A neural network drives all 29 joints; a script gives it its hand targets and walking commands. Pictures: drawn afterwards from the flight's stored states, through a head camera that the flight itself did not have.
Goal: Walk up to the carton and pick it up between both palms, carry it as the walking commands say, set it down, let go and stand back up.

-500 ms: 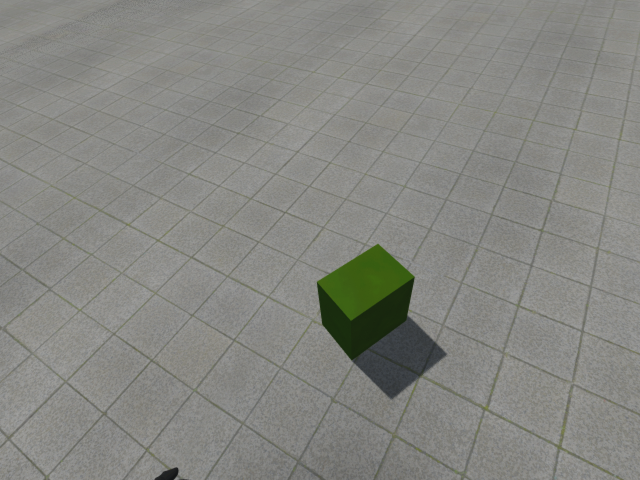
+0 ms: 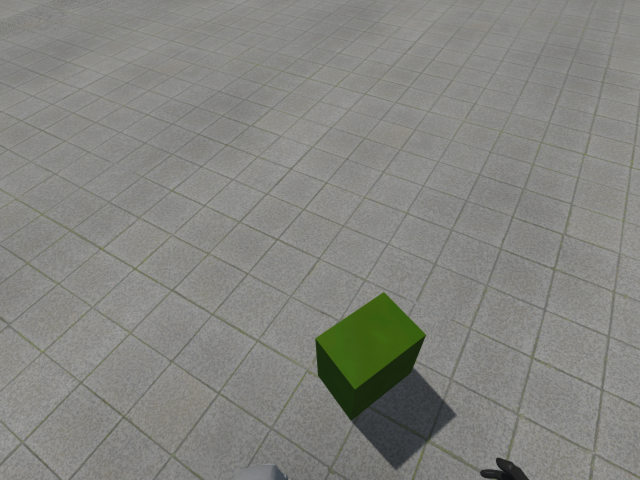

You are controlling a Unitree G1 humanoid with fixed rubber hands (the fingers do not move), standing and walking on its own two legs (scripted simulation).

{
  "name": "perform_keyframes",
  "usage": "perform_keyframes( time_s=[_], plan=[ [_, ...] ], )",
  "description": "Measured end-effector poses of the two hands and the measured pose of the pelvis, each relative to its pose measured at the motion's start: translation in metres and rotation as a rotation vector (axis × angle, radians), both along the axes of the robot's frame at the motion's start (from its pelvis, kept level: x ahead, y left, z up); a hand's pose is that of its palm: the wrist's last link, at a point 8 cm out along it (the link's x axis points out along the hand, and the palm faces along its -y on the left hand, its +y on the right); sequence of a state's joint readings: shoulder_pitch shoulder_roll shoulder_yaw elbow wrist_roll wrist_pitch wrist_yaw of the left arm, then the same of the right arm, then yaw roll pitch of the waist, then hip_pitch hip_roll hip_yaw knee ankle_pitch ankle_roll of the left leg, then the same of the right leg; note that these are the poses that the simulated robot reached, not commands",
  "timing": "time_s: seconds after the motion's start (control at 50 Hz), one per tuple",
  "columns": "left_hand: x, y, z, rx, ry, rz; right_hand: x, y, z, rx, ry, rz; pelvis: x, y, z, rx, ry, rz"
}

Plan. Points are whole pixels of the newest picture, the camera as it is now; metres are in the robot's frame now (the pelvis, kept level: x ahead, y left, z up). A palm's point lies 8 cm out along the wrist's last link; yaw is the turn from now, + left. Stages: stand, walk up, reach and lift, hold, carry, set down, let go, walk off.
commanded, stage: walk up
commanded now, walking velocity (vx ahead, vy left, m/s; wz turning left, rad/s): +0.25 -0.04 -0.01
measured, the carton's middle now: (367, 357) +0.53 -0.08 -0.61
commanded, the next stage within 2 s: none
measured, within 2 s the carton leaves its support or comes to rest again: neither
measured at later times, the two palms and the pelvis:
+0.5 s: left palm out of the picture +0.09 +0.22 -0.12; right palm out of the picture +0.15 -0.28 -0.11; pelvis +0.05 -0.04 +0.01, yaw +1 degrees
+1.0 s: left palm out of the picture +0.03 +0.14 -0.11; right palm out of the picture +0.10 -0.33 -0.11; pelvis +0.00 -0.09 +0.02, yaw +4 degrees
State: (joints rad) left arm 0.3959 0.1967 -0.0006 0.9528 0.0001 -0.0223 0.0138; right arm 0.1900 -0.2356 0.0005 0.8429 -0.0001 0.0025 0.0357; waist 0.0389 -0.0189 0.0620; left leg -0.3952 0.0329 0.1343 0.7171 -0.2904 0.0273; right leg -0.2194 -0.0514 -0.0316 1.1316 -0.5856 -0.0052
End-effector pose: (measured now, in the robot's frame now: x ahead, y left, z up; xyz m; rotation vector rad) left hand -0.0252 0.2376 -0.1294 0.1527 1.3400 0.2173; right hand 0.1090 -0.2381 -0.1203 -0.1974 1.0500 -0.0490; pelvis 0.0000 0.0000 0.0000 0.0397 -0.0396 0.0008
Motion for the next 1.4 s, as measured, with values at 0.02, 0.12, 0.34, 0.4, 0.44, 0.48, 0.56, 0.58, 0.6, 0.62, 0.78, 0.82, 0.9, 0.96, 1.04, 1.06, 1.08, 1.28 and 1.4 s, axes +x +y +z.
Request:
perform_keyframes(
  time_s=[0.02, 0.12, 0.34, 0.4, 0.44, 0.48, 0.56, 0.58, 0.6, 0.62, 0.78, 0.82, 0.9, 0.96, 1.04, 1.06, 1.08, 1.28, 1.4],
  plan=[
    [0.021, -0.001, 0.001, -0.005, -0.039, -0.015, 0.003, -0.002, 0.003, -0.004, -0.008, -0.009, 0.005, -0.001, 0.002, -0.005, -0.011, -0.007],
    [0.103, -0.009, 0.011, -0.004, -0.174, -0.073, 0.02, -0.012, 0.008, -0.003, -0.03, -0.031, 0.023, -0.01, 0.006, -0.013, -0.033, -0.027],
    [0.118, -0.014, 0.024, 0.045, -0.133, -0.016, 0.042, -0.017, -0.001, 0.003, 0.078, 0.011, 0.045, -0.024, 0.014, -0.028, 0.023, 0.035],
    [0.109, -0.011, 0.013, 0.033, -0.087, 0.003, 0.048, -0.02, 0.002, -0.028, 0.075, 0.019, 0.047, -0.025, 0.01, -0.035, 0.011, 0.048],
    [0.108, -0.013, 0.011, 0.026, -0.06, -0.002, 0.047, -0.027, 0.008, -0.046, 0.063, 0.004, 0.048, -0.028, 0.011, -0.035, -0.003, 0.037],
    [0.111, -0.017, 0.01, 0.021, -0.058, -0.011, 0.045, -0.035, 0.012, -0.062, 0.054, -0.01, 0.048, -0.033, 0.012, -0.041, -0.012, 0.028],
    [0.115, -0.034, 0.01, 0.004, -0.061, -0.037, 0.037, -0.053, 0.014, -0.071, 0.054, -0.033, 0.045, -0.049, 0.013, -0.049, -0.013, 0.006],
    [0.115, -0.04, 0.01, 0.002, -0.057, -0.044, 0.034, -0.059, 0.012, -0.069, 0.061, -0.037, 0.043, -0.055, 0.012, -0.048, -0.007, 0.001],
    [0.115, -0.045, 0.01, 0.001, -0.052, -0.05, 0.03, -0.065, 0.01, -0.066, 0.069, -0.041, 0.041, -0.06, 0.012, -0.046, 0.002, -0.003],
    [0.114, -0.052, 0.01, 0.004, -0.047, -0.056, 0.026, -0.071, 0.008, -0.061, 0.078, -0.045, 0.04, -0.067, 0.011, -0.043, 0.01, -0.008],
    [0.094, -0.092, 0.026, 0.026, -0.069, -0.036, 0.005, -0.096, -0.003, -0.017, 0.148, -0.028, 0.024, -0.099, 0.018, -0.016, 0.016, 0.015],
    [0.087, -0.096, 0.029, 0.026, -0.067, -0.026, 0.001, -0.097, -0.003, -0.012, 0.154, -0.022, 0.018, -0.101, 0.021, -0.017, 0.022, 0.022],
    [0.071, -0.101, 0.027, 0.011, -0.066, 0.004, -0.004, -0.094, -0.001, -0.019, 0.157, 0.004, 0.008, -0.101, 0.022, -0.033, 0.026, 0.048],
    [0.061, -0.099, 0.02, -0.007, -0.075, 0.023, -0.005, -0.091, 0.001, -0.038, 0.147, 0.019, 0.002, -0.097, 0.018, -0.054, 0.017, 0.065],
    [0.052, -0.101, 0.015, -0.033, -0.065, 0.012, -0.013, -0.089, 0.011, -0.048, 0.118, -0.003, -0.006, -0.094, 0.02, -0.046, 0.006, 0.047],
    [0.052, -0.102, 0.014, -0.038, -0.066, 0.008, -0.015, -0.09, 0.013, -0.052, 0.114, -0.007, -0.007, -0.094, 0.021, -0.045, 0.005, 0.043],
    [0.052, -0.103, 0.013, -0.042, -0.067, 0.004, -0.017, -0.091, 0.014, -0.055, 0.111, -0.011, -0.008, -0.094, 0.021, -0.043, 0.005, 0.039],
    [0.043, -0.104, 0.016, -0.042, -0.079, -0.002, -0.028, -0.092, 0.015, -0.048, 0.094, -0.015, -0.02, -0.096, 0.022, -0.039, -0.007, 0.033],
    [0.04, -0.103, 0.018, -0.032, -0.083, -0.003, -0.031, -0.09, 0.013, -0.038, 0.091, -0.015, -0.024, -0.096, 0.022, -0.038, -0.01, 0.032]
  ],
)
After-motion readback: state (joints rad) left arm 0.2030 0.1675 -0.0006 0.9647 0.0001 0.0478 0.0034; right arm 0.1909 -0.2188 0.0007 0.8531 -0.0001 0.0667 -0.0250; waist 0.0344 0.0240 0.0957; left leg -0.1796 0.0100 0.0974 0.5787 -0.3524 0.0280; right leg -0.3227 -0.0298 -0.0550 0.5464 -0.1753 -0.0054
